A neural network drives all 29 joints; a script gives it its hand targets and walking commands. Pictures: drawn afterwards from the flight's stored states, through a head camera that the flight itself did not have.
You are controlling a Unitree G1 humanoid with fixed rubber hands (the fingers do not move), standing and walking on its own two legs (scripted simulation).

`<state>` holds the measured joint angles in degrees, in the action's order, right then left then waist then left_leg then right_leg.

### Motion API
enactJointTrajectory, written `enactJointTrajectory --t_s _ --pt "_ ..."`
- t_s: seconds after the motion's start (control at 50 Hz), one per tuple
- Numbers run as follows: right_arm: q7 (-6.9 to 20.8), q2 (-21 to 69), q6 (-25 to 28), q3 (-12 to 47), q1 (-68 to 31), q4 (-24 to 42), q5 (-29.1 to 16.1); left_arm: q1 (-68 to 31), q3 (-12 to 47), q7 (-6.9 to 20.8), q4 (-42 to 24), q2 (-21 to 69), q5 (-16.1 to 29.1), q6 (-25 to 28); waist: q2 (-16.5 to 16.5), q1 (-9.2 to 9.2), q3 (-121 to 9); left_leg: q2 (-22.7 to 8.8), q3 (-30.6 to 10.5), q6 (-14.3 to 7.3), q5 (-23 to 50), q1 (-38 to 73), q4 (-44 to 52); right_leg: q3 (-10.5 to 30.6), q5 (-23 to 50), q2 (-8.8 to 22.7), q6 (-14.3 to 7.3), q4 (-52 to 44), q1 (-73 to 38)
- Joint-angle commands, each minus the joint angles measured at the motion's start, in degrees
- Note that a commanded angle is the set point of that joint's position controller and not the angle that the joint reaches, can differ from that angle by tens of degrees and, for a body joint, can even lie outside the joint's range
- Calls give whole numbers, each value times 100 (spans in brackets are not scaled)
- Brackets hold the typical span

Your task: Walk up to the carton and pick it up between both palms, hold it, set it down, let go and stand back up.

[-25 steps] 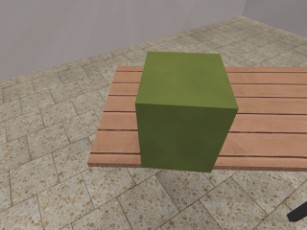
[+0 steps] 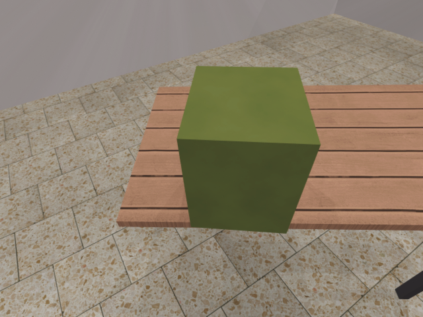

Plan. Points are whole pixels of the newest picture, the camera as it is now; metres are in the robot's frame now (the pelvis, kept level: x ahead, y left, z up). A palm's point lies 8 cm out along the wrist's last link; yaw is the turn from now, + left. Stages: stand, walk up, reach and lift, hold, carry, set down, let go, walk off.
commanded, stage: stand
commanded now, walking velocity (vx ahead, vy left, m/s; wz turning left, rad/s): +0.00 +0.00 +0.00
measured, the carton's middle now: (241, 150) +0.47 -0.05 +0.05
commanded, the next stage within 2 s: none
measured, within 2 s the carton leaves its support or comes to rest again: neither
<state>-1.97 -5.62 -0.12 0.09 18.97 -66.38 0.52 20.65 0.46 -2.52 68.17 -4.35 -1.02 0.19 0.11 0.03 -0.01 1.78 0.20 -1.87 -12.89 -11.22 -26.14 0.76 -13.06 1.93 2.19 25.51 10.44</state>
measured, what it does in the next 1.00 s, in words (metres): stands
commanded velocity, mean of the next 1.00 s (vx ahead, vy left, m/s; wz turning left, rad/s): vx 0.00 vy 0.00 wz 0.00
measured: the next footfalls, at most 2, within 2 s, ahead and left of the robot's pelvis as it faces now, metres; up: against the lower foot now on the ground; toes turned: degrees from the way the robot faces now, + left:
none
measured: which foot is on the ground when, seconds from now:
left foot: down 0.00-1.00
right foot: down 0.00-1.00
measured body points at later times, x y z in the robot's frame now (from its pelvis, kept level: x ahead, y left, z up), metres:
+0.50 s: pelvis +0.00 -0.01 +0.00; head -0.01 -0.01 +0.45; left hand -0.04 +0.18 -0.17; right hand -0.03 -0.21 -0.16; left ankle +0.01 +0.10 -0.74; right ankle +0.01 -0.14 -0.74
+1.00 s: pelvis +0.01 -0.02 +0.00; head +0.00 -0.01 +0.45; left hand -0.03 +0.17 -0.17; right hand -0.02 -0.22 -0.16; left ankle +0.01 +0.10 -0.74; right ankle +0.01 -0.14 -0.74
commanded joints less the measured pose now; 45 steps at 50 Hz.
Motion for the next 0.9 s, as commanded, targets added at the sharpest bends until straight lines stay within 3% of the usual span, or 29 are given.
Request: enactJointTrajectory --t_s 0.0,0.08,0.22,0.4,0.44,0.5,0.58,0.64,0.68,0.7,0.88 --pt "-28 -554 42 -88 524 72 -5 632 -42 -28 -3 -379 -4 22 -42 14 809 -495 -628 -94 -215 -378 847 297 156 228 -257 -573 399" --pt "-17 -466 45 -76 474 99 -14 531 -79 -19 -58 -463 -8 29 -130 15 816 -526 -655 -102 -139 -340 809 324 111 219 -284 -597 468" --pt "-28 -483 51 -81 479 81 5 557 -97 -12 -65 -432 5 11 36 -42 786 -529 -674 -61 -241 -421 817 317 86 188 -288 -583 386" --pt "-36 -411 48 -63 501 81 0 391 -96 -7 -75 -474 16 31 -96 18 801 -507 -632 -72 -80 -359 742 346 87 214 -314 -603 396" --pt "-35 -417 63 -59 466 82 16 482 -111 -6 -60 -455 9 23 22 -21 724 -525 -635 -57 -105 -397 758 351 88 235 -317 -598 308" --pt "-40 -447 59 -62 469 83 8 426 -123 -5 -84 -474 35 20 -89 -6 804 -517 -624 -48 -21 -340 732 363 32 198 -339 -593 407" --pt "-54 -452 56 -70 529 69 -16 460 -83 4 -50 -389 26 31 74 -2 805 -527 -614 -48 -103 -322 732 345 111 199 -328 -621 399" --pt "-54 -433 59 -62 546 44 -10 461 -82 -9 -49 -393 22 22 -95 15 762 -518 -599 -50 -1 -278 696 370 77 199 -331 -629 395" --pt "-47 -428 43 -58 440 76 8 350 -103 -8 -117 -424 29 27 37 -13 815 -535 -620 -51 -107 -368 713 359 74 195 -332 -623 414" --pt "-42 -410 39 -70 474 81 4 385 -120 -16 -82 -500 10 14 -81 17 802 -522 -577 -28 -90 -316 706 351 41 196 -321 -630 431" --pt "-42 -450 60 -74 416 100 -2 327 -111 4 -129 -485 19 32 -15 -21 757 -545 -585 -36 -20 -313 688 403 46 197 -369 -640 391"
